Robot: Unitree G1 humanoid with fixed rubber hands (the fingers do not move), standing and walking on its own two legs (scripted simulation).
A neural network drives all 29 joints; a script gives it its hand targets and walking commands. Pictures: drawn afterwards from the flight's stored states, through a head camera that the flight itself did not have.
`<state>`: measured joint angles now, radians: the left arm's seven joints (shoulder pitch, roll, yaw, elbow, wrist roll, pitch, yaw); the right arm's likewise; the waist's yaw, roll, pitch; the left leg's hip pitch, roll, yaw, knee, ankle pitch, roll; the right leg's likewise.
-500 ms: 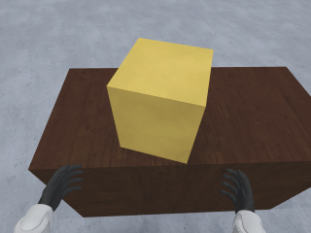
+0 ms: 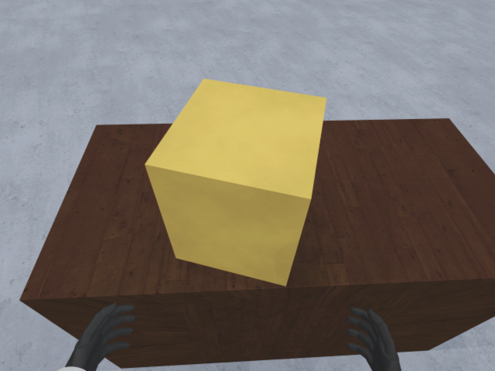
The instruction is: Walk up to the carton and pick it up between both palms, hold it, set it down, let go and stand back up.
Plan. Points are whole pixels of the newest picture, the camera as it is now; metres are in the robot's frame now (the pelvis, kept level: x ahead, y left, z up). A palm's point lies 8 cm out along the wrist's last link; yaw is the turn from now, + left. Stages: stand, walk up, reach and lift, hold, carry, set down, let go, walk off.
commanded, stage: set down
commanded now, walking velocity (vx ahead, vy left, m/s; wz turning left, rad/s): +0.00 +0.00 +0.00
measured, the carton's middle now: (245, 184) +0.44 +0.04 +0.02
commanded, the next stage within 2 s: let go in 0.94 s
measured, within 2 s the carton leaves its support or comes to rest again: neither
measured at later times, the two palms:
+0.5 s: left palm out of the picture +0.13 +0.26 -0.06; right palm out of the picture +0.12 -0.19 -0.06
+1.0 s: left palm out of the picture +0.14 +0.23 -0.08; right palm out of the picture +0.12 -0.22 -0.08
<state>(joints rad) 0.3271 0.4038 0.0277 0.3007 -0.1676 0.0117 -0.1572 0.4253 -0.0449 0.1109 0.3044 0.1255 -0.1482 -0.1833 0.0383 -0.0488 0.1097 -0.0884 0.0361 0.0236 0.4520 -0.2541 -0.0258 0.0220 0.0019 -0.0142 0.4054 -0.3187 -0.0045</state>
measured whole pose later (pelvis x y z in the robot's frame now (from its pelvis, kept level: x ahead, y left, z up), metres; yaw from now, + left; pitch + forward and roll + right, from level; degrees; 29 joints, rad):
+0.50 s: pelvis -0.03 +0.01 +0.00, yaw -1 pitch -7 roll +0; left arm 0.24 0.32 0.00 0.45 -0.12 0.08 -0.07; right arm 0.26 -0.09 0.01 0.50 0.03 -0.13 -0.08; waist 0.01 -0.02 0.11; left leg -0.09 0.03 0.04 0.42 -0.20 -0.01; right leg -0.01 0.00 0.01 0.40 -0.27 0.00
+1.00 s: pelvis -0.03 +0.00 +0.00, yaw -2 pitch -4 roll +0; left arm 0.17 0.23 -0.01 0.52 -0.05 0.15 0.01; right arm 0.15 -0.15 -0.06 0.71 -0.03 -0.13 0.02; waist 0.02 -0.01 0.08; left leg -0.16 0.05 0.06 0.43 -0.20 -0.02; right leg -0.09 0.01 0.01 0.43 -0.27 0.00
